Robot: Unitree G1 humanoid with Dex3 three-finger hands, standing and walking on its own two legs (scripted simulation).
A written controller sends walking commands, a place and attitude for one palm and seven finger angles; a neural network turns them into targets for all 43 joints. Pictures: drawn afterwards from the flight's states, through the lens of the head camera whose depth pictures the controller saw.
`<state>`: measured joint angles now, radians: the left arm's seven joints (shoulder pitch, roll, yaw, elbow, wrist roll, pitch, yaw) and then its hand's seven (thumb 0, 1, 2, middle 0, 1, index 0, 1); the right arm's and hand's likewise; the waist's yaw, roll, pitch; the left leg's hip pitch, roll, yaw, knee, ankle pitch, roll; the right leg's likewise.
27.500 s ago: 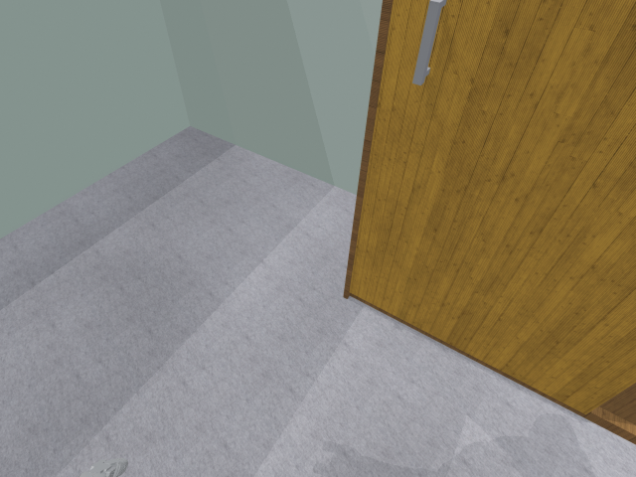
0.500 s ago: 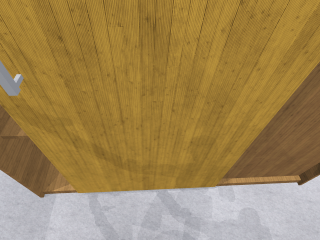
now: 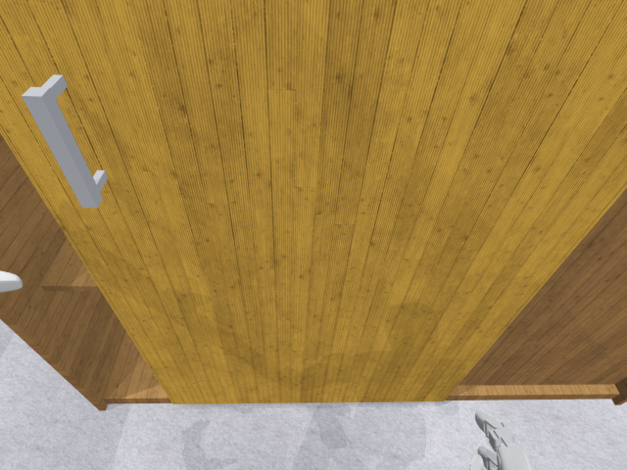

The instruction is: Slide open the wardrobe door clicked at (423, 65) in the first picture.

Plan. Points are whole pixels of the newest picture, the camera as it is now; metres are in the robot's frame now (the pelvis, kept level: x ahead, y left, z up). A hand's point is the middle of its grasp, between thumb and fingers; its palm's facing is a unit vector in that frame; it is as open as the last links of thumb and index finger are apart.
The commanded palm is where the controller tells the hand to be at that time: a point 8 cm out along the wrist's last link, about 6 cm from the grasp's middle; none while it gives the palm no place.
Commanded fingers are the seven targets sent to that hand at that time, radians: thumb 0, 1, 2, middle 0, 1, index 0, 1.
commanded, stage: slip the hand off the handle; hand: left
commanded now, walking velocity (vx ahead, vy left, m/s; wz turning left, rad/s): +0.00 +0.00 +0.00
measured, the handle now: (74, 144) +0.38 +0.34 +0.21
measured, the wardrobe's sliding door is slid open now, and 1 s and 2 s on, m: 0.21 0.21 0.21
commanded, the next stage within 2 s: draw the hand back to the body in 0.24 s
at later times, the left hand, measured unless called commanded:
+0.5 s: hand out of the picture +0.21 +0.36 +0.19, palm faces +0.51 -0.85 -0.14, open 14.7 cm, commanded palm +0.17 +0.39 +0.20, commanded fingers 0.00 -0.55 0.20 -0.25 -1.15 -0.25 -1.15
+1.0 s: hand (19, 326) +0.19 +0.31 +0.15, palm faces +0.49 -0.81 -0.33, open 14.0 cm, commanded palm +0.14 +0.33 +0.19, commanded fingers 0.00 -0.08 0.43 -0.23 -0.87 -0.23 -0.87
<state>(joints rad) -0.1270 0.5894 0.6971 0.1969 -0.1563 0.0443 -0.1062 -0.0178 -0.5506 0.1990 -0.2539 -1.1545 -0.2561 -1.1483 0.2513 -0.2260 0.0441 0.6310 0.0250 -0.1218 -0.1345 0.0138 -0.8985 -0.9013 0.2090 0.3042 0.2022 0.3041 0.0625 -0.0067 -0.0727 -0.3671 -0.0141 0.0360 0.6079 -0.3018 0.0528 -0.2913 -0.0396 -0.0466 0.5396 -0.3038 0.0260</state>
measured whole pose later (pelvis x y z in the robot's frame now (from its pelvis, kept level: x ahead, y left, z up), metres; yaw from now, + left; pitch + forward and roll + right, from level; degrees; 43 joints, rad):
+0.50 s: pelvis -0.01 -0.03 +0.00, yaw +2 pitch -1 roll -1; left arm -0.06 0.60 0.66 0.15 -0.29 0.19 -0.26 -0.02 -0.55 0.20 -0.25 -1.15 -0.26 -1.15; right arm 0.23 -0.24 0.08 0.68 0.07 -0.18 -0.19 0.01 -0.90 -0.90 0.21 0.30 0.20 0.30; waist 0.09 0.02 -0.04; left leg -0.30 0.00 -0.02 0.58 -0.27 0.02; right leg -0.21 -0.02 -0.10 0.52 -0.30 0.00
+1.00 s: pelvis -0.02 -0.04 +0.00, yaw +2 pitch -1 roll -2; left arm 0.20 0.49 0.53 -0.05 -0.19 0.06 -0.09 -0.02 -0.39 0.28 -0.24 -1.06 -0.25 -1.05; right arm 0.24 -0.29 0.04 0.64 0.05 -0.28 -0.10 0.02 -0.90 -0.90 0.21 0.30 0.20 0.30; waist 0.07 0.05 -0.03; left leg -0.31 0.03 -0.02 0.62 -0.28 0.00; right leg -0.22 0.01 -0.10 0.54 -0.30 -0.02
